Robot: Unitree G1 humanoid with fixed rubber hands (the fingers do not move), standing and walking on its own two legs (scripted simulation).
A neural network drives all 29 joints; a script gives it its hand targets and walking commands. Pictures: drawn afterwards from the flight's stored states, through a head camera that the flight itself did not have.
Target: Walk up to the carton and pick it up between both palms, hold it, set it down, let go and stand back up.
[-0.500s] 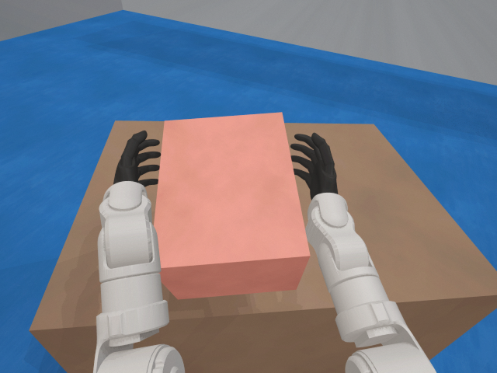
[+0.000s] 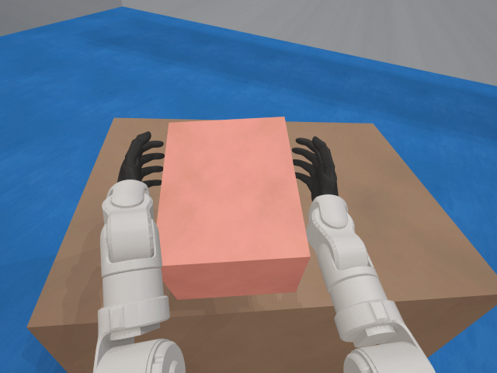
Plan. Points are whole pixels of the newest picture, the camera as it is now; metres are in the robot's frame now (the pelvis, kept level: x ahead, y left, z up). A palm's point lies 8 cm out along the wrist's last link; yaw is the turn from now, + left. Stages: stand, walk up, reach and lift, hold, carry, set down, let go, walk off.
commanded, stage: hold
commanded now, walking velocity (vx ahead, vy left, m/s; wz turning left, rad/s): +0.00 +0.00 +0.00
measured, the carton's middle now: (231, 206) +0.37 +0.01 +0.11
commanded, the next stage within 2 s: set down in 0.36 s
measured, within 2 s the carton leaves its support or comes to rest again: neither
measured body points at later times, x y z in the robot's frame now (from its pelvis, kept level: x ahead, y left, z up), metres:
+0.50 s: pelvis +0.00 +0.00 +0.00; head -0.03 +0.04 +0.45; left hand +0.37 +0.16 +0.16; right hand +0.36 -0.13 +0.17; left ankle +0.04 +0.13 -0.75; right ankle +0.01 -0.11 -0.75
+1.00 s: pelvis +0.04 +0.01 +0.00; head +0.02 +0.05 +0.45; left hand +0.41 +0.17 +0.12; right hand +0.39 -0.12 +0.15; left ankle +0.04 +0.13 -0.75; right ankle +0.01 -0.11 -0.75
